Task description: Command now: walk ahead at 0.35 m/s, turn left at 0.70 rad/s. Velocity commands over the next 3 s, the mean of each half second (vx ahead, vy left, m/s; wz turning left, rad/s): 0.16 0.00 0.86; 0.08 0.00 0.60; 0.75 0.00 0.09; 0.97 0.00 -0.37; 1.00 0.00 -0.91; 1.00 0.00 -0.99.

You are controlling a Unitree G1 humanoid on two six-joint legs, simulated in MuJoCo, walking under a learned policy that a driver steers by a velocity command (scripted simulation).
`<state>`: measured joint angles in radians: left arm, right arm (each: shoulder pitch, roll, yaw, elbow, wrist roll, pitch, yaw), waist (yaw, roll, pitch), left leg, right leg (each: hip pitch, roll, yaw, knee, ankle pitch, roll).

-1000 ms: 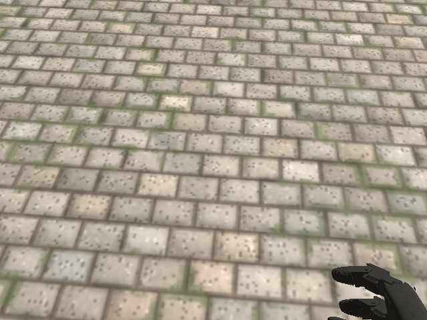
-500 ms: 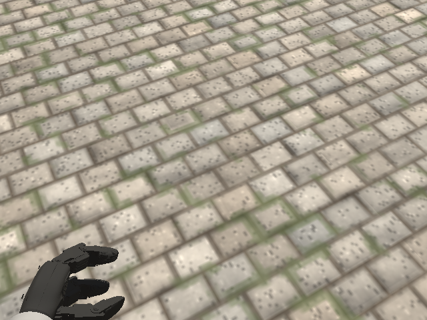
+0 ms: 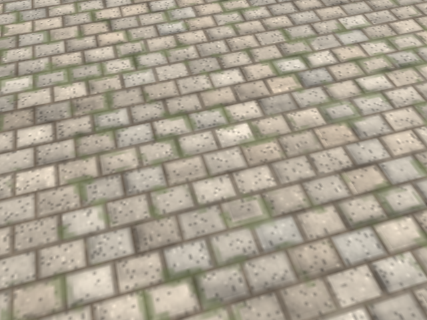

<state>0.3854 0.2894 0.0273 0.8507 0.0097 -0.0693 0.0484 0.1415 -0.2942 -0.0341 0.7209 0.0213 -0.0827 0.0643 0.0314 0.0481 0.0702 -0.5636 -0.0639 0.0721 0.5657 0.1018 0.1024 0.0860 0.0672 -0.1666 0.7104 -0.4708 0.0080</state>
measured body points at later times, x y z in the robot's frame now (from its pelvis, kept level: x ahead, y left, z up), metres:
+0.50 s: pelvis +0.22 -0.04 +0.02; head +0.24 -0.03 +0.47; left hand +0.28 +0.29 -0.05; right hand +0.50 -0.24 -0.05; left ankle +0.18 +0.04 -0.70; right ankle +0.37 -0.11 -0.71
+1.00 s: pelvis +0.23 -0.03 +0.04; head +0.22 +0.00 +0.48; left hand +0.11 +0.25 -0.08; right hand +0.51 -0.12 -0.05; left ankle +0.14 +0.03 -0.70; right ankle +0.36 -0.11 -0.65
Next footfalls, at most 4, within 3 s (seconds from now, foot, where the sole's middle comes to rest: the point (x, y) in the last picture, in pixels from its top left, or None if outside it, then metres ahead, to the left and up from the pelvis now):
0.48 right None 0.40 -0.08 -0.74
0.90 left None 0.17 0.06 -0.74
1.36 right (217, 297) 0.52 0.05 -0.74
1.82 left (85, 236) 0.72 0.50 -0.74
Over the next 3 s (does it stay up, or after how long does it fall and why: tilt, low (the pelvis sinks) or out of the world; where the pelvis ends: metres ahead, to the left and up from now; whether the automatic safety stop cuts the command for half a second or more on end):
stays up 1.63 0.65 0.02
